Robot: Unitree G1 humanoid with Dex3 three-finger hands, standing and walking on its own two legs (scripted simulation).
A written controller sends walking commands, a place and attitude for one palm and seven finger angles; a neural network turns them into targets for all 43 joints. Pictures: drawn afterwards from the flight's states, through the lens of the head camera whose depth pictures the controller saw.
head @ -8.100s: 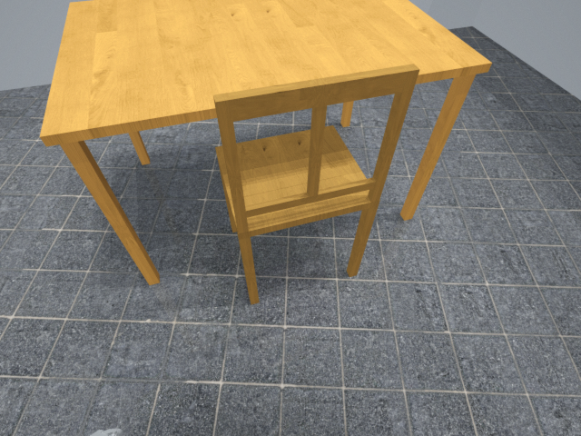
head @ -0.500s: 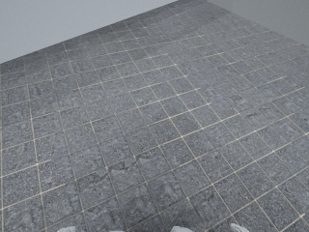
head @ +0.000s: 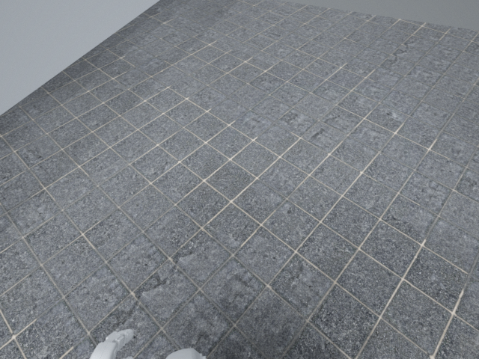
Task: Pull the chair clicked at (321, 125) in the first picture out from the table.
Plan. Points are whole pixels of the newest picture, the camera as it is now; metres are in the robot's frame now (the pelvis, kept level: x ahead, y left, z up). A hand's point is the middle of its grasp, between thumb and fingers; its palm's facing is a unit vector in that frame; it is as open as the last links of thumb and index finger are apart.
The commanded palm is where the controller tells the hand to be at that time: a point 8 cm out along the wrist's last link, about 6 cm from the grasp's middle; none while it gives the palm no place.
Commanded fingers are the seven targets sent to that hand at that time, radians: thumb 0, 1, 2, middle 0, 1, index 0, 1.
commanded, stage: turn to face it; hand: left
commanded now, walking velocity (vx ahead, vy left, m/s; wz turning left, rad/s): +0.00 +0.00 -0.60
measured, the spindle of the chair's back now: out of the picture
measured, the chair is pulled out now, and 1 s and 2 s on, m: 0.00 0.00 0.00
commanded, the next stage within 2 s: none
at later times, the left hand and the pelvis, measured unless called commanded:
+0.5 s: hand out of the picture +0.13 +0.23 -0.16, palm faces -0.26 -0.95 -0.20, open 7.4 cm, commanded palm none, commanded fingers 0.00 0.90 0.90 -0.20 -0.30 -0.20 -0.30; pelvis +0.00 +0.05 +0.01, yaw -19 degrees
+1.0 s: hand (186, 337) +0.18 +0.12 -0.14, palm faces -0.58 -0.78 -0.25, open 7.4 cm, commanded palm none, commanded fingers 0.00 0.90 0.90 -0.20 -0.30 -0.20 -0.30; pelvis -0.02 +0.01 +0.01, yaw -37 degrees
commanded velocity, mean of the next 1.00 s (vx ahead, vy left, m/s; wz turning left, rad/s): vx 0.00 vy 0.00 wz -0.60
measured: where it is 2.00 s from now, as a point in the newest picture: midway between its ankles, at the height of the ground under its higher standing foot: outside the picture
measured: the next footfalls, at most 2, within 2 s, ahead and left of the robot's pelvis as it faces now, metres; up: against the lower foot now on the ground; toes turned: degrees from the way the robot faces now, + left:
left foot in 0.32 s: +0.08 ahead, +0.13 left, +0.00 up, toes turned -8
right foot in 0.74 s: -0.04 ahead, -0.10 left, +0.00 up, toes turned -34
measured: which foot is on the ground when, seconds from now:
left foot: up 0.00-0.30, down 0.32-0.74, up 0.76-1.00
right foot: down 0.00-0.32, up 0.34-0.72, down 0.74-1.00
